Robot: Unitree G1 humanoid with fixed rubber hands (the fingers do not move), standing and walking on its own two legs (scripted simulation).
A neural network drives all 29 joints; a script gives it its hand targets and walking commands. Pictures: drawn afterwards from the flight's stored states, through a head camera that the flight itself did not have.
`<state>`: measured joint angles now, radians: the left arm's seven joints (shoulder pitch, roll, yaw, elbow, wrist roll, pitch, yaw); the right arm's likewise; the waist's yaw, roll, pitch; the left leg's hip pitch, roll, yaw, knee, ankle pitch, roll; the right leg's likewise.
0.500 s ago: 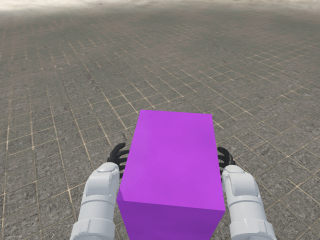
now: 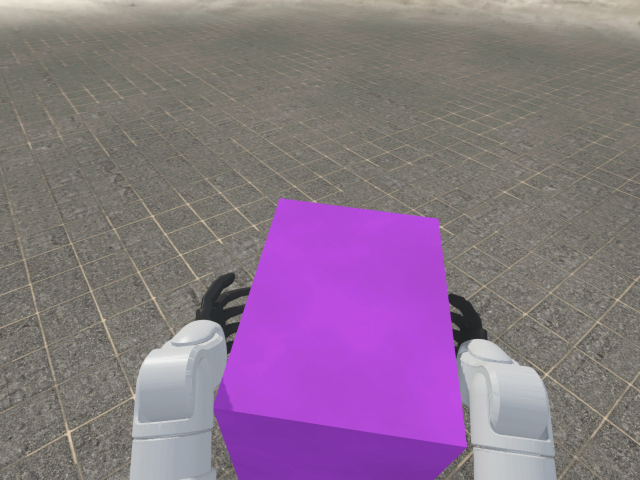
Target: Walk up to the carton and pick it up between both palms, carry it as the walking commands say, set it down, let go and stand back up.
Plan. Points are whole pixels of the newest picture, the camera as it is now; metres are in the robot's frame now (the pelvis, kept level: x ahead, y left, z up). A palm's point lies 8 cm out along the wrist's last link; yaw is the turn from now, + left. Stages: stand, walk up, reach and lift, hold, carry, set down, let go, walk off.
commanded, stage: carry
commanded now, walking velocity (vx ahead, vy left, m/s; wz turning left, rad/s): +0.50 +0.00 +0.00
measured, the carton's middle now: (338, 358) +0.30 -0.01 +0.03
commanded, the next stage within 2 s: none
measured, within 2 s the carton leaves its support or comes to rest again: neither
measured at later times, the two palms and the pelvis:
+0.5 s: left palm (244, 230) +0.49 +0.13 +0.10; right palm (432, 244) +0.47 -0.17 +0.09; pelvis +0.23 +0.00 -0.01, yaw -1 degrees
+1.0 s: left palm (267, 153) +0.78 +0.13 +0.09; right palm (404, 164) +0.76 -0.17 +0.08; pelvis +0.52 +0.00 -0.01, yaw -2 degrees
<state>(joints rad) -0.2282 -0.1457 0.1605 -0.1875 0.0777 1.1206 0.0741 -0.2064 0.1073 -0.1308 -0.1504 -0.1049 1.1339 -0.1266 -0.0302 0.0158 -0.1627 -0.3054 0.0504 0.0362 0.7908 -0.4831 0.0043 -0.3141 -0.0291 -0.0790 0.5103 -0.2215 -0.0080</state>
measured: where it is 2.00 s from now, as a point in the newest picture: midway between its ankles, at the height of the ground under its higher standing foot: (326, 313)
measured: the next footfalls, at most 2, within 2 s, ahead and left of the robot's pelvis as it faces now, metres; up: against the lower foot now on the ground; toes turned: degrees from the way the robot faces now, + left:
left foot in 0.14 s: +0.13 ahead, +0.12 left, +0.00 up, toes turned +5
right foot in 0.42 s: +0.29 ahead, -0.12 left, +0.00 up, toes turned -10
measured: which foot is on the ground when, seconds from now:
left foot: up 0.00-0.12, down 0.14-0.42, up 0.44-0.66, down 0.68-1.00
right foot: down 0.00-0.16, up 0.18-0.40, down 0.42-0.68, up 0.70-0.98, down 1.00-1.00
